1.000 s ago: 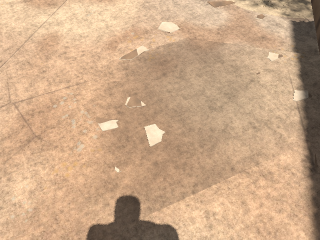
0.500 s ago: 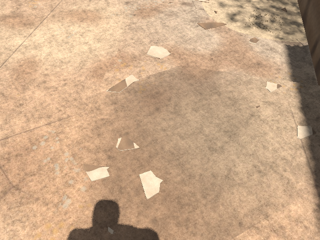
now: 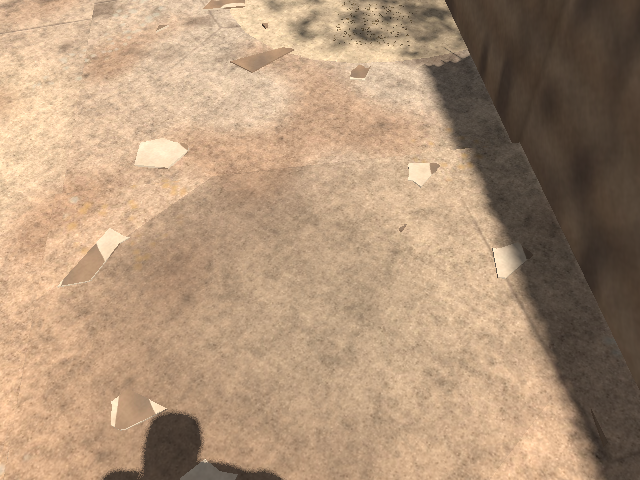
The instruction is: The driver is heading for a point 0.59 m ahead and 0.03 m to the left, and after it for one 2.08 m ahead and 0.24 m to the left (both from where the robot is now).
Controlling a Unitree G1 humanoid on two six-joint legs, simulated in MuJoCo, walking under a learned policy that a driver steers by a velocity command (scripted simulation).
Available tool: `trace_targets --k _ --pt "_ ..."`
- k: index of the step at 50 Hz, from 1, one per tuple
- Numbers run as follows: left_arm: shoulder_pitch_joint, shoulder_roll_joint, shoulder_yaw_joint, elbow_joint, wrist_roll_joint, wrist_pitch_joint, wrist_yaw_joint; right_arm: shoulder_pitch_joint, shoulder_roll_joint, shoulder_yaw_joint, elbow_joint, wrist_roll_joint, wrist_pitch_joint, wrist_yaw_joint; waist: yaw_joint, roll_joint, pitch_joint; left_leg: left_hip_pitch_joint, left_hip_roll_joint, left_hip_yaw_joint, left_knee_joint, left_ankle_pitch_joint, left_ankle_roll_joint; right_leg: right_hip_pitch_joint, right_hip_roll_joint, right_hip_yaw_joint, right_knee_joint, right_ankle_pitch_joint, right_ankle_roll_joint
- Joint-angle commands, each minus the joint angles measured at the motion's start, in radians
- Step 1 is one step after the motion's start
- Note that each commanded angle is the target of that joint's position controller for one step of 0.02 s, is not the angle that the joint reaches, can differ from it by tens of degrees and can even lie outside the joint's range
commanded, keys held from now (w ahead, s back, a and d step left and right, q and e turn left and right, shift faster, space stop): w+e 0.26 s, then w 0.34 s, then w+q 0.40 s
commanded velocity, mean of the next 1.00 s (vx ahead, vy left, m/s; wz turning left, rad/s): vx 0.50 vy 0.00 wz -0.16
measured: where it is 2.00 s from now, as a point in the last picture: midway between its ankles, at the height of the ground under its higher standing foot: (330, 248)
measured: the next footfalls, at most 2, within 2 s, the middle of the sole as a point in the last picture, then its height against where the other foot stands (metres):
left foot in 0.36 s outside the picture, level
right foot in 0.86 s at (431, 416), level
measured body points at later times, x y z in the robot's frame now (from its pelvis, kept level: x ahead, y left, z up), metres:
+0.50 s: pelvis +0.29 +0.04 +0.00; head +0.31 +0.04 +0.45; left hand +0.43 +0.29 -0.12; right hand +0.37 -0.25 -0.09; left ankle +0.36 +0.12 -0.73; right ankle +0.15 -0.06 -0.64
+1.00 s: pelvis +0.51 -0.06 +0.01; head +0.54 -0.08 +0.46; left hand +0.70 +0.18 -0.08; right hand +0.55 -0.35 -0.12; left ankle +0.47 +0.09 -0.64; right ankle +0.53 -0.17 -0.73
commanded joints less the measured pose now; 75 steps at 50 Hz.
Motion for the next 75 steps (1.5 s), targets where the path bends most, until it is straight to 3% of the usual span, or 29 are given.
trace_targets --k 1,8,12,17,18,19,20,21,22,24,28,33,38,42,43,44,45,46,49,58,64,66,68,69,70,71,72,73,75 --pt "-0.005 0.1 0.022 -0.088 0.007 -0.024 0.014 0.023 -0.118 -0.035 -0.078 -0.021 -0.005 -0.004 -0.028 -0.036 -0.133 -0.202 0.057 -0.047 -0.078 0.091 -0.007 0.243 -0.259 0.383 -0.292 0.242 -0.197" --pt "0.104 0.141 0.031 -0.071 -0.006 -0.015 0.052 -0.192 -0.05 -0.009 -0.151 -0.024 0.011 0.005 0.041 -0.087 -0.071 -0.187 -0.023 -0.009 -0.536 0.413 -0.059 0.151 -0.171 0.264 -0.287 0.239 -0.131" --pt "0.155 0.148 0.032 -0.058 -0.012 -0.004 0.058 -0.284 -0.069 -0.01 -0.184 -0.006 -0.006 0.029 0.078 -0.111 -0.057 -0.127 -0.067 -0.017 -0.692 0.458 -0.048 0.186 -0.2 0.339 -0.239 0.144 -0.115" --pt "0.139 0.132 0.028 -0.055 -0.002 0.008 0.069 -0.15 -0.118 -0.032 -0.16 -0.011 -0.031 0.042 -0.001 -0.145 -0.094 0.048 -0.081 0.003 -0.804 0.346 0.028 0.293 -0.227 0.407 -0.072 0.265 -0.07" --pt "0.132 0.094 0.013 -0.064 0.006 0.005 0.063 -0.042 -0.15 -0.046 -0.141 -0.025 -0.036 0.036 -0.051 -0.122 -0.185 0.238 -0.032 -0.031 -0.79 0.354 0.074 0.251 -0.173 0.362 0.083 0.318 -0.041" --pt "0.17 0.048 -0.006 -0.079 0.028 0.002 0.062 0.111 -0.207 -0.058 -0.128 -0.033 -0.034 0.031 -0.091 0.012 -0.331 0.525 0.135 -0.229 -0.755 0.348 0.152 0.084 -0.091 0.278 0.369 0.099 -0.002" --pt "0.325 0.011 -0.019 -0.075 -0.012 -0.008 0.057 0.205 -0.266 -0.079 -0.065 -0.033 -0.021 0.044 -0.034 0.374 -0.408 0.781 0.313 -0.699 -0.89 0.078 0.307 -0.268 0.027 0.189 0.673 -0.38 0.062" --pt "0.282 0.111 -0.006 -0.052 -0.025 -0.013 0.058 0.188 -0.164 -0.056 -0.081 -0.006 -0.02 0.048 -0.067 0.224 -0.309 0.73 0.307 -0.753 -0.946 -0.144 0.281 -0.39 -0.038 0.24 0.789 -0.362 0.064" --pt "0.147 0.156 0.005 -0.075 -0.019 -0.013 0.056 0.129 -0.114 -0.041 -0.088 -0.002 -0.013 0.044 -0.087 0.11 -0.174 0.6 0.268 -0.591 -0.955 -0.11 0.239 -0.42 -0.072 0.216 0.804 -0.263 0.063" --pt "0.043 0.129 0.003 -0.106 0.011 -0.019 0.053 0.047 -0.092 -0.024 -0.092 -0.02 -0.003 0.042 -0.045 0.015 -0.069 0.38 0.194 -0.396 -0.991 0.148 0.226 -0.359 -0.138 0.169 0.711 -0.152 0.067" --pt "0.064 0.067 -0.008 -0.106 0.011 -0.012 0.044 0.052 -0.094 -0.017 -0.064 -0.013 -0.01 0.042 -0.002 0.076 -0.079 0.284 0.134 -0.229 -1.05 0.366 0.231 -0.271 -0.187 0.103 0.541 -0.108 0.087" --pt "-0.106 0.023 -0.031 -0.156 0.016 -0.027 0.038 0.108 -0.149 -0.027 -0.031 0.004 0.015 0.031 -0.051 0.056 -0.05 0.258 0.097 -0.128 -1.075 0.403 0.219 -0.224 -0.175 0.055 0.192 0.1 0.115" --pt "-0.226 0.062 -0.023 -0.195 0.002 -0.05 0.017 0.183 -0.176 -0.03 -0.005 0.011 0.038 0.027 -0.083 0.077 -0.029 0.286 0.118 -0.174 -1.009 0.366 0.205 -0.127 -0.117 0.046 0.01 0.153 0.121" --pt "-0.032 0.148 0.017 -0.151 0.008 -0.068 0.029 0.165 -0.155 -0.021 -0.006 0.007 0.047 0.017 0.045 0.093 -0.124 0.243 0.069 -0.186 -0.789 0.433 0.136 0.223 -0.12 0.048 -0.112 0.096 0.058" --pt "0.139 0.212 0.035 -0.135 0.032 -0.068 0.044 0.135 -0.093 0.002 -0.036 -0.01 0.041 0.019 0.129 0.0 -0.262 0.09 0.0 -0.13 -0.504 0.303 0.091 0.479 -0.295 0.212 -0.088 0.06 -0.011" --pt "0.21 0.287 0.051 -0.114 0.053 -0.052 0.044 0.241 -0.005 0.026 -0.066 0.003 0.025 0.014 0.087 -0.282 -0.369 -0.254 -0.121 -0.018 -0.182 -0.138 0.033 0.741 -0.521 0.597 -0.161 -0.085 -0.145" --pt "0.216 0.206 0.034 -0.105 0.042 -0.048 0.041 0.231 -0.097 0.008 -0.055 0.025 0.02 0.013 0.103 -0.262 -0.338 -0.371 -0.081 -0.086 -0.027 -0.211 0.024 0.701 -0.525 0.708 -0.223 -0.209 -0.166" --pt "0.173 0.144 0.015 -0.106 0.028 -0.046 0.042 0.168 -0.147 -0.009 -0.066 0.031 0.027 0.014 0.101 -0.188 -0.226 -0.414 -0.039 -0.088 0.021 -0.13 0.024 0.613 -0.491 0.56 -0.228 -0.192 -0.132" --pt "0.04 0.083 -0.008 -0.095 0.028 -0.05 0.038 0.109 -0.111 -0.011 -0.08 0.01 0.054 0.017 0.026 -0.124 -0.084 -0.32 0.041 -0.067 -0.059 0.038 0.009 0.341 -0.38 0.295 -0.317 -0.004 -0.085" --pt "0.039 0.156 0.019 -0.017 0.029 -0.059 0.05 -0.049 -0.048 0.007 -0.165 0.003 0.081 0.049 0.031 -0.072 -0.013 -0.27 0.047 -0.013 -0.4 0.394 -0.011 0.258 -0.344 -0.053 -0.396 0.212 -0.064" --pt "0.098 0.213 0.038 0.024 -0.002 -0.023 0.053 -0.186 -0.06 0.004 -0.245 0.011 0.086 0.08 0.062 -0.069 0.025 -0.247 0.01 0.072 -0.574 0.295 0.058 0.414 -0.396 -0.128 -0.319 0.316 -0.022" --pt "0.088 0.246 0.047 0.024 -0.011 -0.009 0.058 -0.12 -0.1 -0.018 -0.244 0.004 0.092 0.08 0.008 -0.103 -0.036 -0.108 -0.061 0.135 -0.587 0.188 0.101 0.441 -0.388 -0.169 -0.163 0.66 0.001" --pt "0.095 0.216 0.034 0.016 -0.004 -0.001 0.065 0.185 -0.206 -0.081 -0.162 0.009 0.102 0.059 -0.147 -0.048 -0.2 0.355 -0.135 0.124 -0.662 0.255 0.169 0.257 -0.317 -0.221 0.27 0.692 0.063" --pt "0.175 0.092 -0.006 -0.034 0.045 -0.016 0.056 0.227 -0.337 -0.108 -0.156 0.016 0.108 0.038 -0.082 0.232 -0.274 0.707 0.135 -0.339 -0.693 0.244 0.309 -0.176 -0.189 -0.208 0.658 -0.081 0.131" --pt "0.149 0.09 -0.022 -0.062 0.027 -0.056 0.044 0.233 -0.323 -0.091 -0.198 0.014 0.091 0.047 -0.088 0.231 -0.462 0.835 0.272 -0.8 -0.892 0.042 0.439 -0.365 -0.064 0.04 0.853 -0.434 0.141" --pt "0.014 0.177 0.002 -0.088 -0.018 -0.075 0.036 0.224 -0.244 -0.067 -0.186 0.005 0.076 0.057 -0.132 0.103 -0.359 0.778 0.248 -0.692 -0.941 0.055 0.367 -0.464 -0.117 0.104 0.878 -0.35 0.118" --pt "-0.02 0.163 -0.004 -0.102 -0.022 -0.086 0.037 0.187 -0.216 -0.058 -0.179 0.003 0.067 0.056 -0.103 0.083 -0.243 0.645 0.21 -0.558 -0.934 0.124 0.332 -0.475 -0.152 0.09 0.813 -0.263 0.1" --pt "-0.016 0.154 -0.004 -0.088 0.002 -0.087 0.047 0.115 -0.183 -0.048 -0.189 0.005 0.066 0.053 -0.057 0.018 -0.177 0.499 0.166 -0.448 -0.93 0.22 0.301 -0.417 -0.191 0.092 0.733 -0.196 0.101" --pt "0.016 0.161 0.006 -0.079 0.022 -0.065 0.049 0.034 -0.145 -0.034 -0.219 -0.013 0.066 0.046 0.01 0.05 -0.137 0.307 0.109 -0.345 -0.969 0.357 0.284 -0.278 -0.223 0.1 0.635 -0.125 0.112"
